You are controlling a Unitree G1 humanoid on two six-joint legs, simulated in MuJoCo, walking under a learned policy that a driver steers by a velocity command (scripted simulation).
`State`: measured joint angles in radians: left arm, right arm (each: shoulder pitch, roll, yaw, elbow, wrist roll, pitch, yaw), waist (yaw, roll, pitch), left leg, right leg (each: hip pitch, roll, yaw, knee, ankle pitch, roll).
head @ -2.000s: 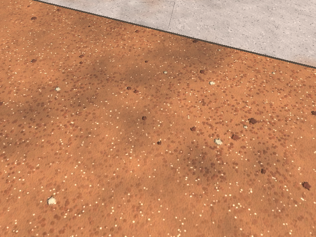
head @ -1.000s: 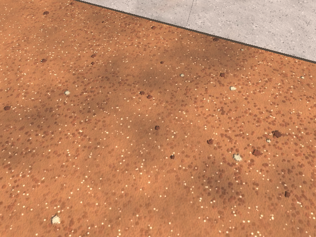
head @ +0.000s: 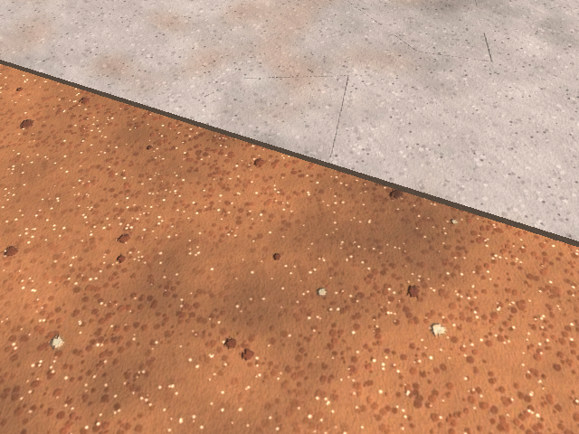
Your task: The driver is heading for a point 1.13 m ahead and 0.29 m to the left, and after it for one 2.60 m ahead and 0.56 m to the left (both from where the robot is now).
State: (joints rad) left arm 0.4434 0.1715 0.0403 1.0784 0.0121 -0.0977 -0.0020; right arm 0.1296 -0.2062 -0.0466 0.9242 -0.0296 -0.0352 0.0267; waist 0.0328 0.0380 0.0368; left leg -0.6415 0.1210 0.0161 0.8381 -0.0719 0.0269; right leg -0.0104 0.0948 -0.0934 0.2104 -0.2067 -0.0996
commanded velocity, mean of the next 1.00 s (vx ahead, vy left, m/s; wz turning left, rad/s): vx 0.50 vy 0.00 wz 0.21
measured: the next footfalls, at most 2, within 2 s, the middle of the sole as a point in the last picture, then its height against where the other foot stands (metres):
left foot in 0.20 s outside the picture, level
right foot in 0.76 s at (344, 390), level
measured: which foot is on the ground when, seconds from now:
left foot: up 0.00-0.18, down 0.20-0.76, up 0.78-1.00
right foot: down 0.00-0.20, up 0.22-0.74, down 0.76-1.00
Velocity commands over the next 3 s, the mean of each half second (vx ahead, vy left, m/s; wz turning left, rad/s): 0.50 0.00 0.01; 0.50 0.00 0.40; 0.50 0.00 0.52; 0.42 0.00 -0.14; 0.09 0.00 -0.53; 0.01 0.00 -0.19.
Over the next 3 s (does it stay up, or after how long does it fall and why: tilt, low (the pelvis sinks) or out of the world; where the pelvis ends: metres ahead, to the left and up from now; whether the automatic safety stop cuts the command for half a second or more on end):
stays up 1.08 0.34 0.00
